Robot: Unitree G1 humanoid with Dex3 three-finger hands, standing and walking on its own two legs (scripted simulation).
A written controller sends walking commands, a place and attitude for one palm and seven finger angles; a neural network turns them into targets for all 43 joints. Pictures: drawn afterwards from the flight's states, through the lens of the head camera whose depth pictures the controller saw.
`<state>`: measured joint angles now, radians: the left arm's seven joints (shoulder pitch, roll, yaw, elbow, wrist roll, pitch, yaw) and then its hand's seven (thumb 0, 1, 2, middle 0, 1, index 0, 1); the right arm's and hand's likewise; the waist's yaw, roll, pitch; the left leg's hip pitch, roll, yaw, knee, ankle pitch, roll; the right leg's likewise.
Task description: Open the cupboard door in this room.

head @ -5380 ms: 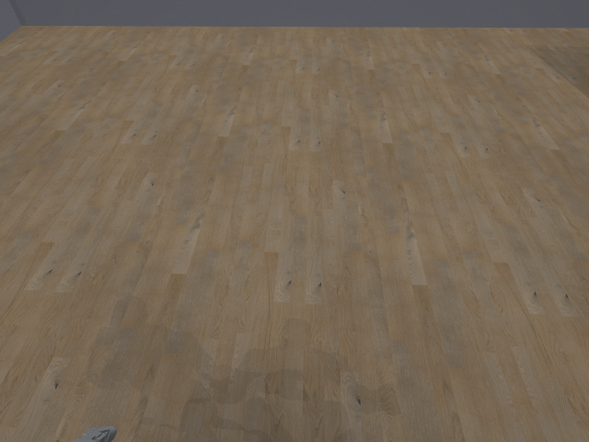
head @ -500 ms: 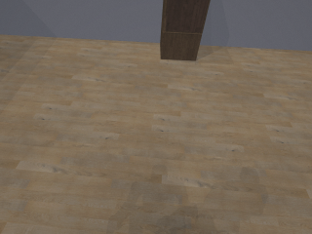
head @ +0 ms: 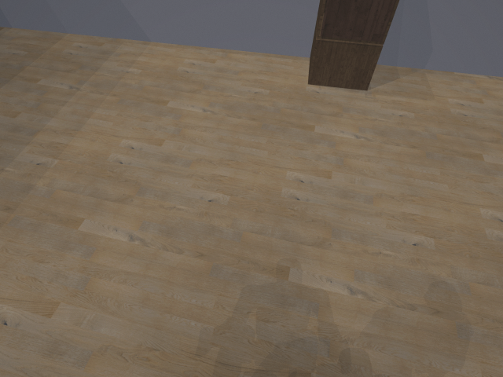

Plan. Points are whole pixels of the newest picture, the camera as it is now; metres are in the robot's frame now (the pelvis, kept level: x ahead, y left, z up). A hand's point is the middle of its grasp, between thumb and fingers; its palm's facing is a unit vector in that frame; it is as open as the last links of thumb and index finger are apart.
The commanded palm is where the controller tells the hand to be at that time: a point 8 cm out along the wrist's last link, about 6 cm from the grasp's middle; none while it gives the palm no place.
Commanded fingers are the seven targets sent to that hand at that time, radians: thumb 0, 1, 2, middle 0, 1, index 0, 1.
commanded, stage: turn or walk to find it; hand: left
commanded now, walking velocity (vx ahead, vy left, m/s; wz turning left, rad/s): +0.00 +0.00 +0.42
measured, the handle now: out of the picture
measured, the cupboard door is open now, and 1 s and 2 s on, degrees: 0 0 0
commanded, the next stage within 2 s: stand and wait in 0.34 s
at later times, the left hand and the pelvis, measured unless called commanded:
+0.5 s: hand out of the picture +0.03 +0.20 -0.15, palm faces +0.18 -0.94 -0.29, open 7.4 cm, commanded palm none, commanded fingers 0.00 0.90 0.90 -0.20 -0.30 -0.20 -0.30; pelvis -0.03 -0.01 +0.00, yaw +9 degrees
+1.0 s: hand out of the picture -0.10 +0.17 -0.17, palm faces +0.23 -0.96 -0.17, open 7.4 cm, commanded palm none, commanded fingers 0.00 0.90 0.90 -0.20 -0.30 -0.20 -0.30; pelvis -0.04 +0.01 +0.01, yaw +10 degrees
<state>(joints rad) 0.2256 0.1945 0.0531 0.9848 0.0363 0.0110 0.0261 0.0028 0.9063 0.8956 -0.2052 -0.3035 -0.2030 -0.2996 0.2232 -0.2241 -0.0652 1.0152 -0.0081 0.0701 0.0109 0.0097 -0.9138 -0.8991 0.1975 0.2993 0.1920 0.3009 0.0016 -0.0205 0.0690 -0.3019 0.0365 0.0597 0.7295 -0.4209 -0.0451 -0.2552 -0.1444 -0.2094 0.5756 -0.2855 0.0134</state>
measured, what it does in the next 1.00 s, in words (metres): steps on the spot: left foot, then right foot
